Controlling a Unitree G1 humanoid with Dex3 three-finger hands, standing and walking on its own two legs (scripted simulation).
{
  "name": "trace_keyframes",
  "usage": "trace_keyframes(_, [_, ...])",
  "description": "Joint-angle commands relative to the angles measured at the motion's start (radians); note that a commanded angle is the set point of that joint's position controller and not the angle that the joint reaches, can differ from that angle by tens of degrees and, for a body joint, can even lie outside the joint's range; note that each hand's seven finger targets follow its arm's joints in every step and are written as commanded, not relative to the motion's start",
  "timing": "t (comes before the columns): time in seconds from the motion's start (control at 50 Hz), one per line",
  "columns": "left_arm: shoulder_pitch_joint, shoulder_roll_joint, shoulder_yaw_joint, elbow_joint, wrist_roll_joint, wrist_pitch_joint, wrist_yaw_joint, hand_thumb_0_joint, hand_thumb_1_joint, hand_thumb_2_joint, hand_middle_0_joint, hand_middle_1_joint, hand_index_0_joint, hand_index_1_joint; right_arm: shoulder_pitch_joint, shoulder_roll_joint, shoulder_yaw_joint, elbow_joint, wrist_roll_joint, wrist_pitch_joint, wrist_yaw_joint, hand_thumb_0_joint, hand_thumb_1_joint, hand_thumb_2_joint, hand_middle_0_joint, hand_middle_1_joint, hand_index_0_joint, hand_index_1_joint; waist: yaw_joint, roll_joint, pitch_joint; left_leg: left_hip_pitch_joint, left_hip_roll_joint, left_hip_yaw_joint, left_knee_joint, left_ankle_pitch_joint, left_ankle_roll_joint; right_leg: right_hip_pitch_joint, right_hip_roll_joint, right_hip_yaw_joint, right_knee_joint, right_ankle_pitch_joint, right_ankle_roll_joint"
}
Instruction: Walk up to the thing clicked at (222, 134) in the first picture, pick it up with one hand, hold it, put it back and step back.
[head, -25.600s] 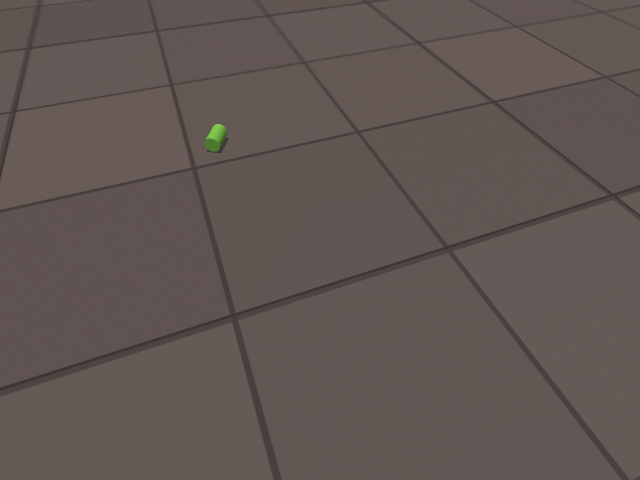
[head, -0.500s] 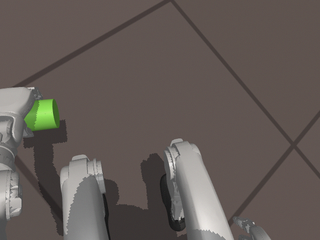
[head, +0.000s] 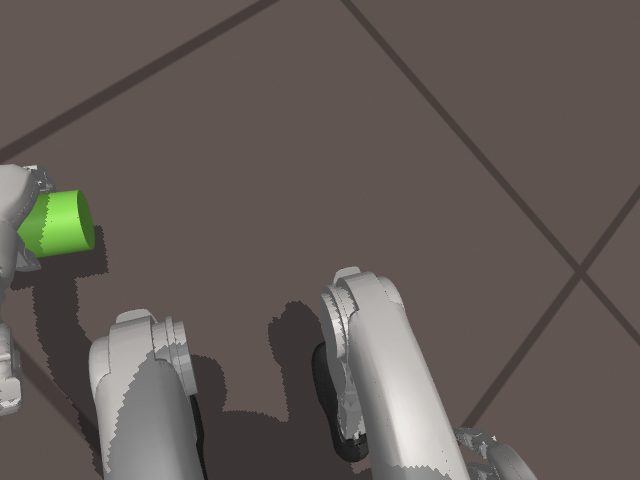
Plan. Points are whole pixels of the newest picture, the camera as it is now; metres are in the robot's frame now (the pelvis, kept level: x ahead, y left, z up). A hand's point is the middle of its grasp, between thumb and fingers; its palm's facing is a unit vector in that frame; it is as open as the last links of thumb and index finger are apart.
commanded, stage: lower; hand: left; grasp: from above
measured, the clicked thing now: (27, 227) +0.45 +0.29 -0.21
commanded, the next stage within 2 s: rest in 0.16 s
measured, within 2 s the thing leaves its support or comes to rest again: rests again in 1.78 s
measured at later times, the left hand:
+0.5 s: hand (39, 234) +0.45 +0.29 -0.24, palm faces -0.47 -0.07 -0.88, open 10.4 cm
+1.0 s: hand (51, 232) +0.46 +0.29 -0.27, palm faces -0.45 -0.09 -0.89, open 10.3 cm
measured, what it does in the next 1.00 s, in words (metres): stands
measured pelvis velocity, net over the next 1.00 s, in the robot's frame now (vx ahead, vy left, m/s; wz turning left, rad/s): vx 0.00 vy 0.01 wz -0.08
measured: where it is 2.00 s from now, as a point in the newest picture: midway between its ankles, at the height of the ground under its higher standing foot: (269, 445)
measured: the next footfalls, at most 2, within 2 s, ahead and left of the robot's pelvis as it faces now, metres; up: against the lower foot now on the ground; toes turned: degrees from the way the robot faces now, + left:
none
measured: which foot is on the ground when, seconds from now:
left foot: down 0.00-1.00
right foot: down 0.00-1.00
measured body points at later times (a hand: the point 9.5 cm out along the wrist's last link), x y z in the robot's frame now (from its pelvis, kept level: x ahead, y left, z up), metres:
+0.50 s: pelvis +0.00 +0.00 -0.03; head +0.26 +0.08 +0.32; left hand +0.47 +0.29 -0.19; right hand +0.05 -0.27 -0.13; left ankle +0.08 +0.13 -0.31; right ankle +0.10 -0.13 -0.31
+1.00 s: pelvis +0.00 +0.01 -0.05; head +0.27 +0.10 +0.30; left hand +0.48 +0.29 -0.22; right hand +0.04 -0.27 -0.12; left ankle +0.08 +0.13 -0.31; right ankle +0.10 -0.13 -0.31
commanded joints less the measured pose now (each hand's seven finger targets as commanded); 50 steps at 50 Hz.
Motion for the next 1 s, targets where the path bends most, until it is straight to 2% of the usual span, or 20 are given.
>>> trace_keyframes(0.0, [-0.345,0.3,0.036,-0.13,-0.014,-0.02,0.055,0.0,0.791,0.854,-1.181,-0.585,-1.16,-0.606,0.21,-0.253,-0.056,0.002,-0.001,-0.007,-0.013,0.0,-0.905,-0.9,0.2,0.3,0.2,0.3,0.001,0.279,-0.669,0.502,-0.005,0.126,-0.196,0.184,0.063,0.336,0.018,-0.111,-0.211,0.241,-0.084])
trace_keyframes(0.22, [-0.344,0.363,0.089,-0.183,0.008,-0.03,0.125,0.0,0.848,0.816,-1.219,-0.557,-1.2,-0.576,0.181,-0.274,-0.059,0.001,-0.022,-0.012,-0.01,0.0,-0.904,-0.899,0.2,0.3,0.2,0.3,-0.008,0.395,-0.695,0.549,0.001,0.119,-0.163,0.198,0.048,0.273,0.026,-0.134,-0.136,0.251,-0.092])
trace_keyframes(0.3, [-0.342,0.327,0.065,-0.165,0.005,-0.01,0.135,0.0,0.775,0.789,-1.176,-0.479,-1.151,-0.505,0.179,-0.274,-0.054,0.002,-0.027,-0.018,-0.006,0.0,-0.893,-0.895,0.201,0.3,0.2,0.3,-0.025,0.392,-0.666,0.535,0.004,0.115,-0.143,0.191,0.049,0.251,0.028,-0.139,-0.128,0.252,-0.092])
trace_keyframes(0.34, [-0.34,0.35,0.082,-0.154,0.0,-0.006,0.141,0.0,0.766,0.766,-1.156,-0.48,-1.137,-0.5,0.187,-0.283,-0.045,0.003,-0.03,-0.02,-0.004,0.0,-0.891,-0.894,0.201,0.3,0.2,0.3,-0.033,0.397,-0.658,0.527,0.002,0.112,-0.137,0.206,0.05,0.262,0.025,-0.144,-0.122,0.262,-0.086])
trace_keyframes(0.38, [-0.346,0.342,0.062,-0.143,-0.002,-0.003,0.139,0.0,0.745,0.745,-1.144,-0.47,-1.125,-0.49,0.176,-0.279,-0.043,0.007,-0.028,-0.024,-0.001,0.0,-0.893,-0.895,0.201,0.3,0.2,0.3,-0.028,0.398,-0.666,0.52,0.005,0.108,-0.127,0.21,0.05,0.26,0.032,-0.143,-0.113,0.27,-0.092])
trace_keyframes(0.4, [-0.341,0.347,0.076,-0.132,-0.008,-0.004,0.142,0.0,0.754,0.731,-1.142,-0.467,-1.126,-0.483,0.184,-0.288,-0.038,0.004,-0.032,-0.025,0.001,0.0,-0.891,-0.893,0.201,0.3,0.2,0.3,-0.04,0.379,-0.649,0.509,0.003,0.104,-0.121,0.217,0.05,0.264,0.03,-0.152,-0.109,0.274,-0.089])
trace_keyframes(0.48, [-0.35,0.372,0.078,-0.126,-0.009,-0.013,0.143,0.0,0.79,0.718,-1.165,-0.464,-1.153,-0.477,0.182,-0.289,-0.024,0.004,-0.037,-0.033,0.008,0.0,-0.891,-0.894,0.201,0.3,0.2,0.3,-0.044,0.369,-0.649,0.479,0.007,0.102,-0.099,0.224,0.052,0.294,0.037,-0.152,-0.107,0.287,-0.086])
trace_keyframes(0.5, [-0.339,0.393,0.098,-0.14,-0.007,-0.017,0.147,0.0,0.799,0.717,-1.166,-0.478,-1.156,-0.487,0.187,-0.299,-0.022,0.003,-0.041,-0.032,0.008,0.0,-0.892,-0.894,0.201,0.3,0.2,0.3,-0.043,0.366,-0.641,0.472,0.004,0.103,-0.093,0.23,0.051,0.304,0.034,-0.156,-0.106,0.289,-0.088])
trace_keyframes(0.52, [-0.287,0.363,0.08,-0.081,-0.001,-0.01,0.144,0.0,0.806,0.722,-1.178,-0.472,-1.167,-0.484,0.181,-0.284,-0.015,0.003,-0.042,-0.035,0.012,0.0,-0.893,-0.894,0.201,0.3,0.2,0.3,-0.035,0.366,-0.639,0.481,0.005,0.103,-0.097,0.231,0.051,0.309,0.036,-0.153,-0.101,0.294,-0.084])
trace_keyframes(0.54, [-0.31,0.351,0.074,-0.077,-0.011,-0.013,0.145,0.0,0.812,0.718,-1.184,-0.464,-1.171,-0.477,0.172,-0.299,-0.016,0.002,-0.044,-0.037,0.012,0.0,-0.892,-0.894,0.201,0.3,0.2,0.3,-0.05,0.363,-0.624,0.476,0.006,0.099,-0.094,0.228,0.048,0.286,0.04,-0.163,-0.098,0.286,-0.087])
trace_keyframes(0.64, [-0.294,0.38,0.078,-0.064,-0.002,-0.016,0.161,0.0,0.838,0.736,-1.206,-0.473,-1.192,-0.488,0.162,-0.295,0.005,-0.002,-0.051,-0.042,0.022,0.0,-0.894,-0.895,0.201,0.3,0.2,0.3,-0.047,0.374,-0.626,0.462,0.009,0.095,-0.082,0.229,0.052,0.32,0.045,-0.162,-0.091,0.302,-0.082])
trace_keyframes(0.66, [-0.295,0.39,0.095,-0.082,-0.009,-0.019,0.169,0.0,0.844,0.744,-1.208,-0.467,-1.194,-0.482,0.165,-0.304,0.002,-0.003,-0.05,-0.042,0.021,0.0,-0.89,-0.894,0.201,0.3,0.2,0.3,-0.044,0.384,-0.632,0.479,0.009,0.09,-0.093,0.238,0.049,0.311,0.046,-0.17,-0.088,0.303,-0.083])
trace_keyframes(0.74, [-0.335,0.413,0.089,-0.096,0.002,-0.026,0.178,0.0,0.875,0.704,-1.224,-0.457,-1.215,-0.467,0.16,-0.316,0.012,-0.004,-0.061,-0.053,0.028,0.0,-0.894,-0.896,0.201,0.3,0.2,0.3,-0.074,0.404,-0.615,0.491,0.013,0.088,-0.059,0.265,0.046,0.305,0.047,-0.177,-0.076,0.332,-0.086])
trace_keyframes(0.78, [-0.333,0.427,0.096,-0.086,0.007,-0.027,0.188,0.0,0.883,0.688,-1.236,-0.439,-1.225,-0.45,0.16,-0.316,0.017,-0.002,-0.063,-0.059,0.034,0.0,-0.895,-0.896,0.2,0.3,0.2,0.3,-0.071,0.413,-0.599,0.476,0.014,0.086,-0.055,0.255,0.046,0.309,0.049,-0.175,-0.077,0.325,-0.086])
trace_keyframes(0.82, [-0.302,0.472,0.147,-0.109,0.007,-0.027,0.204,0.0,0.897,0.706,-1.244,-0.437,-1.231,-0.45,0.15,-0.33,0.016,-0.019,-0.065,-0.061,0.034,0.0,-0.891,-0.895,0.201,0.3,0.2,0.3,-0.056,0.422,-0.636,0.499,0.015,0.082,-0.065,0.272,0.043,0.33,0.049,-0.184,-0.07,0.337,-0.085])
trace_keyframes(0.84, [-0.268,0.422,0.112,-0.057,0.007,-0.023,0.202,0.0,0.902,0.693,-1.241,-0.44,-1.232,-0.449,0.147,-0.327,0.019,-0.01,-0.066,-0.059,0.036,0.0,-0.89,-0.895,0.201,0.3,0.2,0.3,-0.053,0.417,-0.607,0.486,0.013,0.082,-0.069,0.25,0.041,0.304,0.049,-0.187,-0.071,0.311,-0.089])
trace_keyframes(0.86, [-0.312,0.434,0.117,-0.084,0.008,-0.027,0.204,0.0,0.911,0.709,-1.244,-0.449,-1.235,-0.458,0.14,-0.331,0.017,-0.017,-0.074,-0.063,0.038,0.0,-0.889,-0.895,0.201,0.3,0.2,0.3,-0.076,0.421,-0.606,0.484,0.015,0.08,-0.062,0.255,0.042,0.303,0.051,-0.193,-0.07,0.319,-0.086])
trace_keyframes(0.9, [-0.319,0.394,0.064,-0.027,0.014,-0.018,0.202,0.0,0.902,0.712,-1.248,-0.449,-1.235,-0.461,0.147,-0.318,0.034,-0.004,-0.077,-0.07,0.046,0.0,-0.893,-0.897,0.201,0.3,0.2,0.3,-0.091,0.418,-0.57,0.463,0.016,0.079,-0.056,0.215,0.046,0.287,0.053,-0.188,-0.071,0.295,-0.085])
trace_keyframes(0.96, [-0.32,0.455,0.095,-0.039,0.015,-0.019,0.212,0.0,0.907,0.689,-1.247,-0.436,-1.237,-0.446,0.141,-0.338,0.039,-0.02,-0.079,-0.082,0.048,0.0,-0.893,-0.896,0.201,0.3,0.2,0.3,-0.081,0.421,-0.582,0.476,0.018,0.071,-0.057,0.23,0.046,0.31,0.055,-0.193,-0.073,0.307,-0.083])
trace_keyframes(0.98, [-0.284,0.427,0.089,-0.002,0.009,-0.014,0.214,0.0,0.902,0.701,-1.251,-0.433,-1.238,-0.447,0.143,-0.339,0.043,-0.008,-0.08,-0.079,0.048,0.0,-0.893,-0.897,0.201,0.3,0.2,0.3,-0.075,0.413,-0.568,0.461,0.014,0.069,-0.068,0.227,0.045,0.305,0.056,-0.2,-0.074,0.299,-0.084])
